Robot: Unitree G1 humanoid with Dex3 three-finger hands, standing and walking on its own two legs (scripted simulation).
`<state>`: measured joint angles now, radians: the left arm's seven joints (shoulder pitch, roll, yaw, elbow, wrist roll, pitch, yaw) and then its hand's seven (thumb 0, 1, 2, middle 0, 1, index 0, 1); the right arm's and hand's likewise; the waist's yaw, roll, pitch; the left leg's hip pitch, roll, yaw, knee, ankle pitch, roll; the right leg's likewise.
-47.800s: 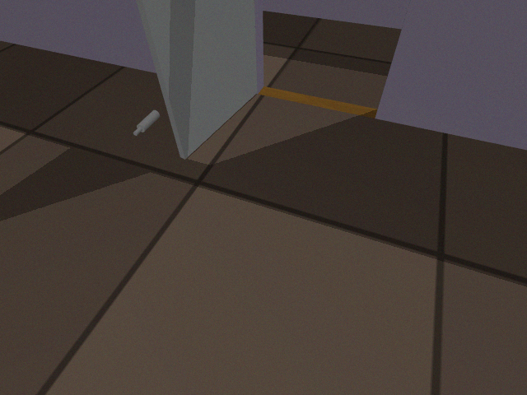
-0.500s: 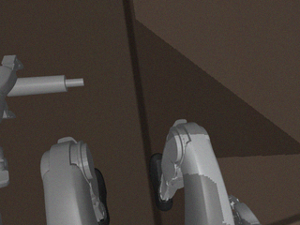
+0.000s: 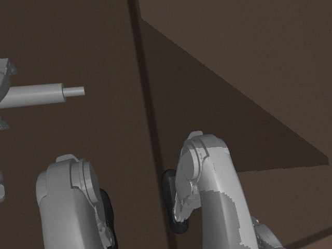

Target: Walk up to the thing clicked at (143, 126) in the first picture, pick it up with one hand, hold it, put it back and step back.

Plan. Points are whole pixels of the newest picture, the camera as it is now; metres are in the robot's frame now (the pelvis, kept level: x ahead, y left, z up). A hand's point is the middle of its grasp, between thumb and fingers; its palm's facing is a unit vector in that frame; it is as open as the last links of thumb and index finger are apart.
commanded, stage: rise first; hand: left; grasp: from above
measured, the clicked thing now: (42, 94) +0.50 +0.28 -0.29
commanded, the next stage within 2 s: approach in 1.12 s
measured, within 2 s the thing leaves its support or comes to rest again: neither
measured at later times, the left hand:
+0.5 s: hand out of the picture +0.44 +0.34 -0.17, palm faces -0.47 -0.06 -0.88, open 14.0 cm
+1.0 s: hand out of the picture +0.45 +0.34 -0.17, palm faces -0.47 -0.06 -0.88, open 13.9 cm
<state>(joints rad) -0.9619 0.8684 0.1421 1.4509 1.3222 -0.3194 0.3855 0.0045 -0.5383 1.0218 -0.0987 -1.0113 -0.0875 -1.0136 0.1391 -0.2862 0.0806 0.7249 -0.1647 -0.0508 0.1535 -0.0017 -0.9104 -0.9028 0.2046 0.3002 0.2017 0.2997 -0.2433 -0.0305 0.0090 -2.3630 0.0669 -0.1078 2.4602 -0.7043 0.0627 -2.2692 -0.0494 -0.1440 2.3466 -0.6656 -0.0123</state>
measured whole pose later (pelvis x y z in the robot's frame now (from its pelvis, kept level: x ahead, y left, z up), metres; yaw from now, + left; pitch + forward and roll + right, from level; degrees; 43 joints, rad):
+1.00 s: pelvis +0.00 +0.00 +0.00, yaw +0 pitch +33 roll -10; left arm -0.97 0.89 0.13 1.44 1.32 -0.33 0.34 0.00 -0.50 0.99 -0.12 -1.02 -0.12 -1.01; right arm 0.16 -0.29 0.10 0.71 -0.16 -0.04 0.16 0.00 -0.91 -0.90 0.20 0.30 0.20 0.30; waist -0.25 -0.03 0.01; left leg -2.37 0.06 -0.11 2.46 -0.70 0.06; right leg -2.27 -0.05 -0.15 2.35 -0.66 -0.01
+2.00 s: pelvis -0.01 +0.00 +0.00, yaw +0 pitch +31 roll -10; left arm -1.02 0.92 0.10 1.48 1.25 -0.30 0.26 0.00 -0.51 0.99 -0.07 -1.05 -0.09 -1.02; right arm 0.18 -0.32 0.14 0.68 -0.17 -0.07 0.14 0.00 -0.90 -0.89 0.21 0.30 0.20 0.30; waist -0.29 -0.05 0.07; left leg -2.37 0.06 -0.13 2.46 -0.67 0.05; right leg -2.27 -0.04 -0.16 2.34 -0.62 -0.02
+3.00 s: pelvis +0.00 +0.01 -0.02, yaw -5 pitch +29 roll -14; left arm -1.05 1.02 0.12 1.69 1.38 -0.31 0.54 0.00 -0.47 0.97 -0.08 -1.01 -0.09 -0.99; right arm 0.14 -0.33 0.27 0.63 -0.25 -0.17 0.22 0.00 -0.90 -0.90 0.20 0.30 0.20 0.30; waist -0.38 -0.13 0.12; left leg -2.37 0.06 -0.20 2.57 -0.73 0.06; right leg -2.24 -0.01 -0.21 2.38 -0.66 0.01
